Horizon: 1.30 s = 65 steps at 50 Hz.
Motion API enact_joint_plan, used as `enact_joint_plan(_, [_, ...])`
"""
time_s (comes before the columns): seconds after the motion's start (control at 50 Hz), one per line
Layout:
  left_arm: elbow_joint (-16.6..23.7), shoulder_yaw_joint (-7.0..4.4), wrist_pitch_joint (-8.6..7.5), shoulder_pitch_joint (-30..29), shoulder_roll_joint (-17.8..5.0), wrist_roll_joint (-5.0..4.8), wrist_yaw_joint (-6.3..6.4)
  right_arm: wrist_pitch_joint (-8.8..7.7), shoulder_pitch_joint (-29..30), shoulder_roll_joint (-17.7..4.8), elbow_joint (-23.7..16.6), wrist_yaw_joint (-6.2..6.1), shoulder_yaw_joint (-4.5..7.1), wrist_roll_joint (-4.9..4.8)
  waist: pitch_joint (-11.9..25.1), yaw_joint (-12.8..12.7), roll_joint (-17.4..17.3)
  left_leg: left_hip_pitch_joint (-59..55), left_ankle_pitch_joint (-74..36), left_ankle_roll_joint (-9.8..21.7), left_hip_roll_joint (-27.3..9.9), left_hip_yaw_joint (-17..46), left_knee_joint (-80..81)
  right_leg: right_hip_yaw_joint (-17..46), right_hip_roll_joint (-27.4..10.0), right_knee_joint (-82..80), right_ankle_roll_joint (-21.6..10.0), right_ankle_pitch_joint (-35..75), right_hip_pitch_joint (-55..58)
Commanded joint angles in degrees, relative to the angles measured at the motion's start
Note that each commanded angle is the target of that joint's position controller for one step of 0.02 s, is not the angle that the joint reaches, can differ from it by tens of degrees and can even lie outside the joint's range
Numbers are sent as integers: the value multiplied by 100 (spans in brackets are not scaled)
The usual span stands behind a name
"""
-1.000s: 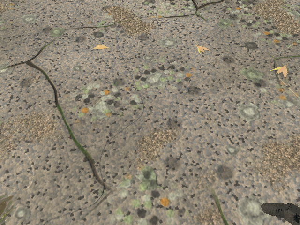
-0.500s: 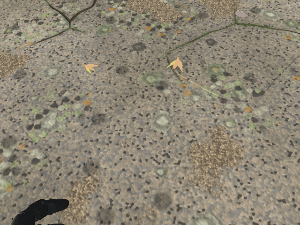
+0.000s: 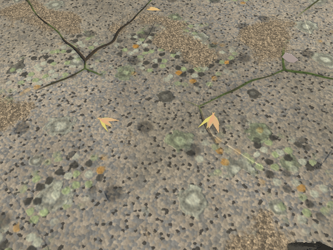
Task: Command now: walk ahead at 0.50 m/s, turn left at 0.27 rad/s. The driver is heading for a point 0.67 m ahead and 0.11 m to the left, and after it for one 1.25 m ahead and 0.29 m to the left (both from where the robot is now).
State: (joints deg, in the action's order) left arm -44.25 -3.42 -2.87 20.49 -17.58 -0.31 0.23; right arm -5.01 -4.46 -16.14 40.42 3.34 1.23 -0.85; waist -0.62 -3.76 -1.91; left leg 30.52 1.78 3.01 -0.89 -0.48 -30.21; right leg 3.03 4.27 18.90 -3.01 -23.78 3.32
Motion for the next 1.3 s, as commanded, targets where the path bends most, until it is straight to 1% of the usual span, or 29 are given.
enact_joint_plan(0.02, [286,-215,34,-137,-916,43,96,-64,-898,-1016,-153,-27,406,26,808,769,490,-1763,35,452,293,-144,62,-26,-1310,1808,-367,5895,-285])
enact_joint_plan(0.04, [485,-106,-22,207,-637,126,117,-50,-1621,-1525,-123,-66,537,73,1582,826,-285,-3810,-80,1125,-853,1730,-19,-289,-831,3708,3,4253,-2029])
enact_joint_plan(0.06, [445,30,-142,593,-245,184,49,-30,-1937,-1533,0,-29,549,-28,2045,699,-1370,-5129,981,1832,-1732,4229,796,-56,108,5230,336,-541,-3793])
enact_joint_plan(0.08, [519,-31,-269,96,-673,27,-32,-3,-1958,-1078,-25,-55,427,-99,1779,943,-845,-5157,1916,1620,-1684,4381,1162,529,-174,5675,264,-658,-4479])
enact_joint_plan(0.1, [694,-57,-363,-467,-789,-110,-79,29,-1594,-998,-113,-95,409,-53,993,945,-455,-4437,1775,1430,-1533,3692,1299,447,-418,5555,217,-171,-4761])
enact_joint_plan(0.14, [804,-66,-453,-879,-735,63,-47,63,-1162,-903,-255,-145,374,52,291,668,181,-3124,602,1303,-1159,2856,1493,314,-743,4771,225,425,-4460])
enact_joint_plan(0.22, [797,-45,-314,-668,-513,151,-6,75,-1048,-857,-333,-239,361,29,217,339,-153,-2227,-548,1362,-822,2190,1748,161,-828,3810,531,675,-3942])
enact_joint_plan(0.34, [1031,74,-348,-1902,-233,95,-45,191,-1522,-1058,-120,-422,447,-55,58,739,-258,-1546,-333,902,-337,1677,1664,27,-414,1569,741,2776,-3198])
enact_joint_plan(0.44, [1110,-33,-452,-2248,-490,-5,-127,304,-1786,-1005,-12,-472,465,-91,48,737,-408,-2266,121,737,-608,2442,1100,300,-303,800,550,2461,-2888])
enact_joint_plan(0.48, [983,-132,-496,-1765,-650,-17,-105,338,-1637,-960,-56,-470,472,-70,172,429,-546,-2333,-220,603,-589,2574,653,214,-332,542,315,2167,-2216])
enact_joint_plan(0.5, [874,-217,-518,-1216,-810,36,-64,330,-1572,-786,-116,-447,410,-44,584,141,-463,-2141,-446,440,-324,2369,-38,285,-558,448,97,2161,-1252])
enact_joint_plan(0.52, [803,-303,-513,-361,-1104,117,-9,309,-1594,-462,-236,-423,289,52,1407,-204,101,-1458,379,246,30,1898,-1549,1174,-1507,604,-276,1745,224])
enact_joint_plan(0.54, [584,-403,-414,67,-1486,136,-28,259,-2426,-116,-393,-412,167,-92,2017,156,1934,553,3139,-105,782,1128,-3268,3692,-2744,248,-1239,680,1894])
enact_joint_plan(0.56, [626,-312,-382,-25,-972,-5,-61,253,-2391,-706,-247,-434,262,-152,1625,43,1492,1261,3125,-179,255,1157,-4023,4192,-2828,-37,-1177,-534,1613])
enact_joint_plan(0.58, [648,-216,-364,-227,-630,-3,-52,271,-1776,-991,-275,-433,349,-108,865,-116,929,1389,2559,-221,94,1087,-4190,3312,-2494,-158,-921,-398,906])
enact_joint_plan(0.62, [556,-125,-330,-581,-434,79,-82,259,-1238,-829,-399,-422,349,18,125,38,542,1162,1905,-287,-172,893,-3846,2141,-2002,-396,-781,961,-250])
enact_joint_plan(0.66, [452,-82,-356,-654,-329,115,-96,260,-1256,-599,-432,-357,320,-40,7,241,789,781,1714,-280,-318,791,-3476,1515,-1724,-663,-772,1540,-781])
enact_joint_plan(0.8, [71,-182,-339,-516,-767,-47,-102,154,-319,-230,-679,-219,120,46,-124,114,567,496,317,-349,-442,308,-1252,413,-1585,-1060,-904,2694,-1041])
enact_joint_plan(0.92, [-353,-196,-183,82,-967,-147,-89,82,520,-385,-976,-117,149,-27,-246,-49,633,120,120,-126,-202,127,-182,277,-1843,-779,-675,2997,-439])
enact_joint_plan(0.96, [-420,-213,-115,31,-1064,-154,-59,74,203,-541,-920,-114,228,0,-53,252,681,-537,336,59,-25,-27,104,148,-1841,-270,-530,3990,-277])
enact_joint_plan(1.0, [-390,-111,-99,17,-871,-107,-29,102,-1255,-992,-518,-207,472,64,884,989,485,-2922,145,397,-138,102,199,-231,-1372,1587,-211,4470,-1127])
enact_joint_plan(1.02, [-182,92,-180,377,-307,22,-58,146,-2045,-1586,-464,-287,602,205,1873,1087,-656,-5177,361,1111,-1745,2245,151,-530,-701,3836,178,2158,-3172])
enact_joint_plan(1.04, [-270,136,-266,543,-251,-43,-80,185,-2201,-1376,-384,-278,554,116,2436,1075,-1280,-5486,1260,1565,-2364,4036,996,115,-250,5016,248,-926,-4143])
enact_joint_plan(1.06, [-208,-46,-295,132,-830,-208,-102,173,-1910,-1029,-375,-262,433,85,1512,1097,-713,-4749,1794,1299,-2165,3432,1188,405,-571,5455,187,-737,-4654])
enact_joint_plan(1.08, [-91,-59,-294,-255,-831,-263,-105,150,-1552,-842,-381,-259,371,72,852,946,-552,-3977,1745,1089,-1912,2611,1347,251,-830,5313,150,-232,-4721])
enact_joint_plan(1.12, [-134,-92,-172,-361,-663,-126,-46,50,-959,-480,-339,-213,274,126,164,564,-393,-2742,1061,835,-1429,1570,1830,217,-1145,4749,204,509,-4258])
enact_joint_plan(1.14, [-188,-72,-93,-164,-514,-128,-38,-8,-825,-496,-298,-203,293,153,121,402,-566,-2357,780,847,-1405,1306,2022,243,-1202,4690,266,735,-3905])
enact_joint_plan(1.2, [-180,-63,53,-236,-291,-132,-5,-153,-756,-505,-105,-213,348,189,-59,276,-292,-2088,-100,874,-1350,574,2300,350,-1190,4439,381,1259,-3978])
enact_joint_plan(1.3, [74,-20,7,-995,-141,-77,-134,-146,-901,-695,148,-326,412,178,-257,462,-102,-2316,-638,683,-1174,-429,2420,153,-1072,2786,358,2757,-4057])
